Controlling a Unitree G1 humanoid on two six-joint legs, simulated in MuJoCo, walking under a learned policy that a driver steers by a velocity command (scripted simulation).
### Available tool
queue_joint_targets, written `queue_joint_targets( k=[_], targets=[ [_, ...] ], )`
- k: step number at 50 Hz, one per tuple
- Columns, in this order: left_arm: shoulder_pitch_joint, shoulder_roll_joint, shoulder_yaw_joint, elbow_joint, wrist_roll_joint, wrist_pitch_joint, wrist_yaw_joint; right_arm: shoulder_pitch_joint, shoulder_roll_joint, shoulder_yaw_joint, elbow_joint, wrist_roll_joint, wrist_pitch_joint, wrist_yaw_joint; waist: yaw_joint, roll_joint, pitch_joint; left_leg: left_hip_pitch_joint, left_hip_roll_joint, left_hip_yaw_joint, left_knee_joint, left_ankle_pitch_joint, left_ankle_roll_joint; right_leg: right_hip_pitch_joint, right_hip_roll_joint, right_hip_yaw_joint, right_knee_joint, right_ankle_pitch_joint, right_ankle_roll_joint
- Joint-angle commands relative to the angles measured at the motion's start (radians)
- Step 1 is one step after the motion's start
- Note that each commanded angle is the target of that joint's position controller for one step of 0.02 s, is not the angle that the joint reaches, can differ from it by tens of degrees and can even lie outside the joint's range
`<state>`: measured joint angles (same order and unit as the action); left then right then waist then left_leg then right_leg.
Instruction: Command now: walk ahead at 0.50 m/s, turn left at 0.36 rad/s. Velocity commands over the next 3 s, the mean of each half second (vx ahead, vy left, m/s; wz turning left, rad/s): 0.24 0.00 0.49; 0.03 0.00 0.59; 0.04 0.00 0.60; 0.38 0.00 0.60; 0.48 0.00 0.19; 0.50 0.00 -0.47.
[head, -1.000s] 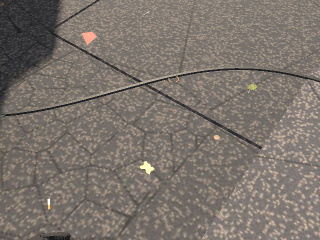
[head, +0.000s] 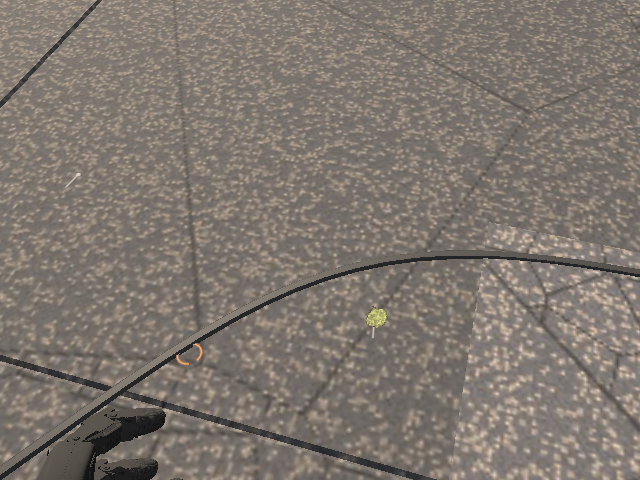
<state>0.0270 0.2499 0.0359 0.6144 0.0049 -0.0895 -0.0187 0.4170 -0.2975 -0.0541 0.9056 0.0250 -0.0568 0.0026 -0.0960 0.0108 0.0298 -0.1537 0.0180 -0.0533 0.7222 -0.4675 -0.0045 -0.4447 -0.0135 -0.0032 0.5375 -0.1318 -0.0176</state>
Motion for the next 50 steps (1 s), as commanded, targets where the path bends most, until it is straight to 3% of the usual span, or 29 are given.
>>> queue_joint_targets(
  k=[1, 3, 5, 7, 11, 15, 18, 19, 20, 21, 22, 23, 24, 25, 28, 30, 33, 38, 41, 42, 43, 44, 45, 46, 48, 50],
  targets=[
    [0.359, 0.188, 0.071, 0.039, 0.000, 0.007, 0.013, -0.052, -0.132, -0.021, -0.122, 0.025, -0.035, -0.002, 0.207, -0.193, -0.229, -0.644, 0.032, -0.062, 0.533, -0.048, 0.022, 0.702, -0.380, 0.551, -0.225, -0.241, -0.218],
    [0.234, 0.118, 0.047, 0.042, 0.001, 0.001, 0.007, -0.119, -0.118, -0.026, -0.133, 0.008, -0.021, -0.007, 0.153, -0.136, -0.084, -0.599, 0.083, -0.038, 0.486, 0.082, 0.013, 0.482, -0.302, 0.340, -0.282, -0.046, -0.186],
    [0.150, 0.099, 0.045, 0.048, 0.012, -0.011, 0.006, -0.093, -0.085, -0.030, -0.132, 0.002, 0.010, -0.009, 0.088, -0.140, -0.034, -0.485, 0.099, -0.035, 0.437, 0.114, -0.011, 0.333, -0.270, 0.180, -0.308, 0.287, -0.175],
    [0.116, 0.122, 0.056, 0.060, 0.011, -0.018, 0.014, -0.101, -0.051, -0.026, -0.151, -0.004, 0.034, -0.008, 0.061, -0.116, -0.020, -0.466, 0.092, -0.015, 0.373, 0.152, -0.035, 0.281, -0.268, 0.074, -0.319, 0.478, -0.184],
    [0.104, 0.168, 0.073, 0.082, 0.005, -0.002, 0.041, -0.183, -0.023, -0.014, -0.200, -0.015, 0.043, 0.017, 0.079, -0.102, -0.040, -0.372, 0.077, 0.039, 0.098, 0.395, -0.033, 0.260, -0.231, -0.091, -0.319, 0.498, -0.165],
    [0.123, 0.201, 0.084, 0.108, -0.023, 0.020, 0.050, -0.260, -0.063, -0.029, -0.256, -0.019, 0.053, 0.049, 0.095, -0.094, -0.060, -0.324, 0.057, 0.056, -0.046, 0.422, 0.004, 0.338, -0.263, -0.124, -0.249, 0.461, -0.137],
    [0.105, 0.222, 0.094, 0.113, -0.049, 0.037, 0.051, -0.223, -0.106, -0.053, -0.272, -0.025, 0.063, 0.054, 0.055, -0.085, -0.077, -0.232, 0.006, 0.105, -0.142, 0.352, 0.058, 0.362, -0.261, -0.145, -0.068, 0.516, -0.096],
    [0.125, 0.202, 0.089, 0.118, -0.047, 0.041, 0.050, -0.142, -0.143, -0.074, -0.252, -0.027, 0.062, 0.045, 0.023, -0.044, -0.121, -0.104, -0.039, 0.120, -0.209, 0.421, 0.090, 0.333, -0.211, -0.171, 0.087, 0.500, -0.060],
    [0.192, 0.175, 0.079, 0.120, -0.015, 0.041, 0.045, -0.078, -0.240, -0.104, -0.252, -0.026, 0.063, 0.020, 0.011, 0.126, -0.177, 0.088, 0.062, -0.045, -0.248, 0.872, 0.150, 0.184, -0.131, -0.201, 0.341, 0.238, 0.019],
    [0.276, 0.096, 0.049, 0.096, 0.042, 0.043, 0.035, -0.115, -0.319, -0.107, -0.289, -0.038, 0.065, 0.002, 0.103, 0.336, -0.259, 0.319, 0.307, -0.420, -0.200, 1.218, 0.353, -0.138, 0.032, -0.145, 0.701, -0.593, 0.100],
    [0.254, 0.150, 0.051, 0.103, 0.014, 0.044, 0.026, -0.115, -0.265, -0.089, -0.320, -0.043, 0.056, 0.017, 0.042, 0.202, -0.425, 0.331, 0.356, -0.567, -0.299, 0.935, 0.427, -0.179, 0.046, 0.074, 0.809, -0.597, 0.087],
    [0.169, 0.186, 0.061, 0.088, -0.022, 0.052, 0.027, -0.164, -0.221, -0.078, -0.328, -0.034, 0.046, 0.025, 0.036, 0.107, -0.324, 0.249, 0.310, -0.478, -0.341, 0.753, 0.380, -0.228, 0.015, 0.089, 0.807, -0.506, 0.067],
    [0.138, 0.176, 0.060, 0.085, -0.016, 0.061, 0.037, -0.208, -0.188, -0.070, -0.322, -0.014, 0.044, 0.021, 0.060, 0.050, -0.231, 0.153, 0.260, -0.410, -0.360, 0.598, 0.318, -0.245, -0.015, 0.086, 0.742, -0.426, 0.059],
    [0.122, 0.178, 0.062, 0.091, -0.001, 0.071, 0.051, -0.246, -0.162, -0.061, -0.326, -0.007, 0.051, 0.013, 0.076, 0.033, -0.176, 0.057, 0.226, -0.369, -0.382, 0.508, 0.279, -0.223, -0.037, 0.091, 0.673, -0.372, 0.060],
    [0.148, 0.162, 0.062, 0.095, 0.005, 0.085, 0.058, -0.293, -0.166, -0.062, -0.350, -0.036, 0.063, -0.008, 0.119, 0.093, -0.160, -0.098, 0.160, -0.307, -0.414, 0.490, 0.252, -0.089, -0.010, 0.079, 0.535, -0.282, 0.069],
    [0.144, 0.140, 0.054, 0.098, 0.005, 0.084, 0.060, -0.279, -0.178, -0.069, -0.350, -0.031, 0.066, -0.021, 0.111, 0.089, -0.175, -0.101, 0.147, -0.302, -0.407, 0.490, 0.252, -0.066, 0.005, 0.083, 0.439, -0.259, 0.084],
    [0.115, 0.128, 0.047, 0.093, 0.002, 0.085, 0.055, -0.281, -0.183, -0.074, -0.355, -0.023, 0.076, -0.033, 0.097, 0.102, -0.175, -0.124, 0.126, -0.327, -0.410, 0.335, 0.237, -0.029, 0.018, 0.097, 0.329, -0.204, 0.096],
    [0.096, 0.140, 0.052, 0.081, -0.008, 0.070, 0.039, -0.274, -0.175, -0.074, -0.361, -0.021, 0.093, -0.027, 0.078, 0.146, -0.145, -0.120, 0.114, -0.423, -0.399, 0.223, 0.214, 0.039, 0.043, 0.102, 0.159, -0.209, 0.079],
    [0.164, 0.145, 0.062, 0.099, -0.010, 0.057, 0.026, -0.288, -0.165, -0.071, -0.367, -0.005, 0.106, -0.030, 0.120, 0.147, -0.137, -0.146, 0.070, -0.435, -0.339, 0.242, 0.165, 0.190, 0.042, 0.076, -0.101, -0.090, 0.036],
    [0.194, 0.196, 0.077, 0.102, 0.002, 0.057, 0.029, -0.261, -0.136, -0.062, -0.367, -0.003, 0.107, -0.032, 0.118, 0.081, -0.145, -0.226, 0.019, -0.385, -0.256, 0.143, 0.115, 0.295, -0.074, 0.156, -0.176, -0.060, -0.007],
    [0.175, 0.295, 0.097, 0.098, 0.027, 0.068, 0.036, -0.244, -0.098, -0.054, -0.391, -0.002, 0.102, -0.029, 0.072, -0.192, -0.107, -0.418, -0.133, -0.178, -0.051, -0.051, 0.051, 0.342, -0.281, 0.389, -0.235, 0.010, -0.130],
    [0.148, 0.265, 0.092, 0.080, 0.052, 0.067, 0.035, -0.246, -0.164, -0.075, -0.391, -0.013, 0.088, -0.027, 0.090, -0.283, -0.091, -0.468, -0.147, -0.099, 0.208, -0.141, 0.002, 0.270, -0.394, 0.525, -0.273, 0.107, -0.243],
    [0.089, 0.211, 0.075, 0.052, 0.044, 0.065, 0.042, -0.218, -0.210, -0.094, -0.367, -0.016, 0.087, -0.023, 0.068, -0.200, -0.086, -0.457, -0.107, -0.116, 0.348, -0.084, -0.019, 0.253, -0.369, 0.449, -0.250, 0.147, -0.237],
    [0.045, 0.174, 0.066, 0.043, 0.027, 0.066, 0.048, -0.191, -0.203, -0.097, -0.338, -0.011, 0.095, -0.023, 0.052, -0.152, -0.074, -0.454, -0.099, -0.100, 0.406, -0.028, -0.036, 0.250, -0.301, 0.341, -0.228, 0.152, -0.188],
    [0.039, 0.149, 0.055, 0.038, 0.002, 0.071, 0.056, -0.172, -0.150, -0.085, -0.320, -0.011, 0.114, -0.026, 0.065, -0.138, -0.056, -0.491, -0.085, -0.077, 0.503, 0.045, -0.071, 0.287, -0.246, 0.231, -0.207, 0.192, -0.161],
    [0.073, 0.156, 0.056, 0.043, 0.008, 0.082, 0.061, -0.218, -0.118, -0.072, -0.344, 0.001, 0.118, -0.020, 0.093, -0.153, -0.045, -0.501, -0.064, -0.019, 0.448, 0.085, -0.091, 0.318, -0.219, 0.154, -0.214, 0.217, -0.171]
  ],
)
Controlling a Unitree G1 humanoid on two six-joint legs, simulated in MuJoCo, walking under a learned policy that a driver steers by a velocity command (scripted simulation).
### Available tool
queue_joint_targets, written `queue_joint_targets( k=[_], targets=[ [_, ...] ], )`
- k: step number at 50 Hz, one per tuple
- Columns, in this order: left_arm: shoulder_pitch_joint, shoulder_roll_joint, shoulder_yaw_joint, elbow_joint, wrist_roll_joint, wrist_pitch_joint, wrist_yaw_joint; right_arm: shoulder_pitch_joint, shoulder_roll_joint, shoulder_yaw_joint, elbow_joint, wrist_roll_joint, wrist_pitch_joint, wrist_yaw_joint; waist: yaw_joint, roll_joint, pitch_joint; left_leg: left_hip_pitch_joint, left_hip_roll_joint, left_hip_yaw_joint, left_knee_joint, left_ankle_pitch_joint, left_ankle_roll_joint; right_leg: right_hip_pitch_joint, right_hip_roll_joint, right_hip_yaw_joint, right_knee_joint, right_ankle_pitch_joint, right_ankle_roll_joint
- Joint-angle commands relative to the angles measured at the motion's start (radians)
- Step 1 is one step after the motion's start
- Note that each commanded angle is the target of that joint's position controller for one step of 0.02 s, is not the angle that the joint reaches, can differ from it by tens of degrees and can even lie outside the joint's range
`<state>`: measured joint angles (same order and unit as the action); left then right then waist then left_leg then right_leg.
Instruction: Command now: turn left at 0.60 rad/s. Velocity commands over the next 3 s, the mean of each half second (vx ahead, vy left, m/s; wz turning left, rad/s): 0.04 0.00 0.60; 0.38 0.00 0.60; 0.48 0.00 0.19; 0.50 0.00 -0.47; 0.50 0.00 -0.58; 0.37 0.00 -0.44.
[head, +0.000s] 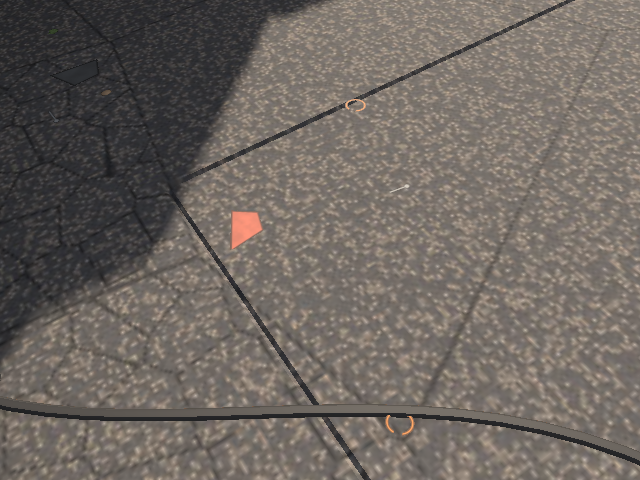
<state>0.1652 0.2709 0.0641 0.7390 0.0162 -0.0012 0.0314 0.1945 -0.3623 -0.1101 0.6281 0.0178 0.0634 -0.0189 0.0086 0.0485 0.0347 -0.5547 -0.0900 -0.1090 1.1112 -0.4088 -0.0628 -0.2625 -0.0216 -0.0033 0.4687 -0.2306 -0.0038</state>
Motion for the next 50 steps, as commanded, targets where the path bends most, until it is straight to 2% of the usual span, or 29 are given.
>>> queue_joint_targets(
  k=[1, 3, 5, 9, 11, 12, 13, 14, 15, 16, 17, 18, 19, 21, 22, 24, 29, 31, 33, 34, 35, 36, 37, 38, 39, 41, 43, 46, 50],
  targets=[
    [-0.040, 0.144, 0.031, -0.077, 0.000, -0.001, 0.013, -0.031, -0.043, -0.010, -0.083, 0.011, -0.004, 0.003, 0.012, -0.205, -0.054, -0.112, 0.059, 0.051, 0.003, 0.034, -0.041, 0.179, -0.217, 0.143, -0.144, 0.327, -0.194],
    [-0.010, 0.170, 0.041, -0.071, 0.001, 0.007, 0.015, -0.070, -0.029, -0.001, -0.107, 0.008, -0.006, 0.008, 0.039, -0.225, -0.077, -0.082, 0.090, 0.068, -0.104, 0.021, -0.049, 0.234, -0.242, 0.128, -0.135, 0.352, -0.207],
    [-0.017, 0.199, 0.053, -0.073, -0.005, 0.012, 0.008, -0.080, -0.017, 0.009, -0.120, 0.002, -0.006, 0.017, 0.045, -0.236, -0.093, 0.007, 0.110, 0.101, -0.212, -0.001, -0.040, 0.216, -0.261, 0.095, -0.130, 0.377, -0.211],
    [-0.026, 0.226, 0.065, -0.067, -0.025, 0.011, -0.010, -0.055, -0.041, 0.001, -0.123, 0.005, 0.003, 0.031, 0.034, -0.251, -0.103, 0.145, 0.101, 0.161, -0.401, 0.027, 0.000, 0.190, -0.291, 0.059, -0.098, 0.408, -0.200],
    [-0.048, 0.224, 0.066, -0.062, -0.046, 0.009, -0.013, 0.002, -0.038, -0.005, -0.105, 0.005, 0.006, 0.037, -0.011, -0.232, -0.106, 0.259, 0.082, 0.188, -0.597, 0.161, 0.050, 0.156, -0.282, 0.020, -0.028, 0.383, -0.155],
    [-0.014, 0.196, 0.059, -0.044, -0.050, 0.005, -0.015, 0.041, -0.056, -0.016, -0.090, 0.003, 0.006, 0.031, -0.024, -0.189, -0.116, 0.373, 0.066, 0.171, -0.699, 0.263, 0.085, 0.093, -0.254, -0.024, 0.046, 0.306, -0.099],
    [0.026, 0.148, 0.047, -0.037, -0.024, 0.001, -0.020, 0.083, -0.130, -0.039, -0.088, 0.005, 0.003, 0.019, -0.021, -0.003, -0.140, 0.558, 0.183, -0.016, -0.741, 0.545, 0.141, -0.087, -0.178, -0.117, 0.249, 0.080, -0.007],
    [-0.019, 0.092, 0.022, -0.102, 0.024, -0.004, -0.020, 0.074, -0.250, -0.057, -0.117, -0.014, -0.006, 0.010, -0.006, 0.295, -0.130, 0.637, 0.448, -0.389, -0.724, 0.850, 0.338, -0.399, -0.023, -0.137, 0.509, -0.423, 0.086],
    [-0.114, 0.145, 0.038, -0.116, 0.008, -0.007, -0.010, 0.108, -0.189, -0.042, -0.116, -0.045, -0.032, 0.020, -0.097, 0.174, -0.196, 0.577, 0.478, -0.411, -0.748, 0.790, 0.437, -0.413, -0.005, 0.030, 0.684, -0.469, 0.089],
    [-0.122, 0.164, 0.046, -0.116, -0.014, -0.003, -0.007, 0.067, -0.160, -0.027, -0.103, -0.044, -0.049, 0.020, -0.066, 0.122, -0.154, 0.539, 0.422, -0.318, -0.756, 0.706, 0.395, -0.421, -0.023, 0.059, 0.730, -0.394, 0.075],
    [-0.101, 0.164, 0.050, -0.099, -0.016, 0.000, -0.001, 0.010, -0.137, -0.023, -0.100, -0.025, -0.056, 0.014, -0.035, 0.084, -0.122, 0.507, 0.360, -0.253, -0.757, 0.614, 0.335, -0.421, -0.035, 0.068, 0.706, -0.307, 0.068],
    [-0.092, 0.173, 0.054, -0.091, -0.008, 0.003, 0.006, -0.032, -0.113, -0.013, -0.105, -0.008, -0.054, 0.007, -0.021, 0.075, -0.104, 0.486, 0.330, -0.228, -0.757, 0.584, 0.300, -0.421, -0.038, 0.074, 0.674, -0.244, 0.071],
    [-0.066, 0.173, 0.056, -0.084, -0.001, 0.002, 0.002, -0.033, -0.103, -0.006, -0.101, 0.000, -0.050, 0.000, -0.007, 0.080, -0.122, 0.453, 0.298, -0.211, -0.776, 0.482, 0.292, -0.380, -0.029, 0.065, 0.662, -0.179, 0.074],
    [-0.052, 0.154, 0.052, -0.081, -0.014, -0.009, -0.014, -0.005, -0.092, -0.001, -0.097, -0.004, -0.051, -0.006, -0.014, 0.093, -0.126, 0.442, 0.266, -0.241, -0.841, 0.103, 0.293, -0.366, -0.012, 0.051, 0.582, -0.086, 0.071],
    [-0.072, 0.148, 0.048, -0.086, -0.020, -0.016, -0.020, 0.005, -0.093, 0.000, -0.096, -0.006, -0.055, -0.007, -0.024, 0.106, -0.102, 0.436, 0.264, -0.269, -0.871, -0.015, 0.296, -0.373, -0.004, 0.050, 0.509, -0.068, 0.069],
    [-0.114, 0.139, 0.043, -0.099, -0.023, -0.034, -0.028, 0.021, -0.108, -0.003, -0.087, -0.006, -0.063, -0.010, -0.039, 0.118, -0.063, 0.424, 0.263, -0.299, -0.888, -0.067, 0.295, -0.349, 0.010, 0.060, 0.366, -0.056, 0.064],
    [-0.132, 0.132, 0.037, -0.105, -0.032, -0.077, -0.052, 0.051, -0.138, -0.010, -0.068, 0.002, -0.073, -0.001, -0.053, 0.111, -0.039, 0.353, 0.250, -0.352, -0.862, -0.096, 0.299, -0.208, 0.043, 0.062, 0.155, -0.086, 0.044],
    [-0.107, 0.140, 0.041, -0.102, -0.042, -0.090, -0.057, 0.053, -0.133, -0.006, -0.065, 0.004, -0.071, 0.005, -0.037, 0.107, -0.034, 0.306, 0.242, -0.394, -0.850, -0.122, 0.292, -0.120, 0.052, 0.061, 0.100, -0.077, 0.031],
    [-0.037, 0.135, 0.046, -0.083, -0.046, -0.103, -0.056, 0.026, -0.111, 0.003, -0.069, 0.007, -0.066, 0.006, 0.017, 0.087, -0.033, 0.229, 0.201, -0.398, -0.801, -0.159, 0.260, 0.035, 0.052, 0.047, -0.018, 0.012, 0.010],
    [0.019, 0.144, 0.052, -0.067, -0.042, -0.107, -0.050, 0.021, -0.079, 0.012, -0.072, 0.005, -0.067, 0.004, 0.048, 0.064, -0.046, 0.161, 0.162, -0.374, -0.737, -0.176, 0.227, 0.153, 0.028, 0.058, -0.058, 0.028, -0.004],
    [0.134, 0.184, 0.064, -0.047, -0.031, -0.109, -0.041, 0.010, -0.016, 0.031, -0.081, 0.000, -0.071, 0.004, 0.094, -0.015, -0.093, 0.030, 0.100, -0.293, -0.542, -0.228, 0.173, 0.325, -0.103, 0.186, -0.094, -0.061, -0.045],
    [0.215, 0.269, 0.077, -0.031, 0.001, -0.105, -0.038, 0.017, 0.041, 0.047, -0.123, 0.013, -0.080, 0.003, 0.084, -0.239, -0.118, -0.177, -0.020, -0.097, -0.244, -0.228, 0.120, 0.427, -0.308, 0.533, -0.225, -0.396, -0.153],
    [0.193, 0.268, 0.079, -0.027, 0.004, -0.106, -0.045, 0.006, -0.042, 0.030, -0.137, 0.021, -0.090, -0.001, 0.066, -0.260, -0.031, -0.299, 0.058, -0.082, -0.085, -0.182, 0.101, 0.348, -0.399, 0.704, -0.280, -0.556, -0.222],
    [0.144, 0.205, 0.061, -0.041, -0.013, -0.105, -0.039, 0.010, -0.086, 0.015, -0.117, 0.017, -0.090, 0.002, 0.052, -0.224, 0.031, -0.336, 0.096, -0.074, -0.016, -0.102, 0.091, 0.314, -0.364, 0.623, -0.282, -0.541, -0.210],
    [0.114, 0.167, 0.048, -0.051, -0.020, -0.102, -0.033, 0.031, -0.088, 0.010, -0.092, 0.009, -0.087, 0.005, 0.038, -0.201, 0.043, -0.329, 0.109, -0.056, 0.016, -0.033, 0.079, 0.300, -0.311, 0.518, -0.281, -0.450, -0.178],
    [0.094, 0.143, 0.035, -0.051, -0.014, -0.096, -0.022, 0.013, -0.062, 0.011, -0.089, 0.006, -0.091, 0.018, 0.033, -0.184, 0.052, -0.316, 0.145, -0.040, 0.032, 0.089, 0.065, 0.261, -0.261, 0.349, -0.299, -0.238, -0.145],
    [0.110, 0.140, 0.032, -0.043, -0.004, -0.102, -0.017, -0.009, -0.024, 0.021, -0.093, 0.007, -0.095, 0.026, 0.042, -0.168, 0.041, -0.292, 0.154, -0.008, 0.040, 0.186, 0.049, 0.232, -0.230, 0.217, -0.317, -0.066, -0.143],
    [0.135, 0.151, 0.032, -0.022, -0.001, -0.101, -0.017, -0.047, 0.001, 0.031, -0.106, 0.007, -0.095, 0.032, 0.053, -0.144, 0.041, -0.288, 0.164, 0.014, -0.049, 0.277, 0.025, 0.231, -0.220, 0.094, -0.327, 0.096, -0.155],
    [0.152, 0.183, 0.036, 0.003, -0.014, -0.090, -0.017, -0.148, 0.036, 0.050, -0.128, 0.005, -0.103, 0.058, 0.083, -0.133, 0.071, -0.190, 0.169, 0.093, -0.297, 0.398, 0.034, 0.216, -0.212, -0.043, -0.332, 0.201, -0.141]
  ],
)
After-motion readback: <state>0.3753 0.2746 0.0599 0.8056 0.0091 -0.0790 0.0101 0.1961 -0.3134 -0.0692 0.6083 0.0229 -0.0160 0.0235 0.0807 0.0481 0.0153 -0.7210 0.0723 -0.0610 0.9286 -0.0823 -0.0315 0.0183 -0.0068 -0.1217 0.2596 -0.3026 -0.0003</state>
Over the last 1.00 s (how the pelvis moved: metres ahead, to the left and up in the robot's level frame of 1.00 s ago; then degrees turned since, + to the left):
0.23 0.00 0.01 35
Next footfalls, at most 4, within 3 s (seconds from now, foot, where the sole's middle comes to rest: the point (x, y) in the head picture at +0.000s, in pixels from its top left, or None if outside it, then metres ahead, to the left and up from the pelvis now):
0.26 left None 0.02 0.15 -0.78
0.70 right None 0.16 -0.05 -0.78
1.16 left None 0.27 0.36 -0.78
1.72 right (176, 396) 0.66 0.41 -0.78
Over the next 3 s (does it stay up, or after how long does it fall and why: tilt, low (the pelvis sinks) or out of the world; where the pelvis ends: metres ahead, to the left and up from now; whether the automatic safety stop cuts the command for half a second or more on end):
stays up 1.11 0.55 0.00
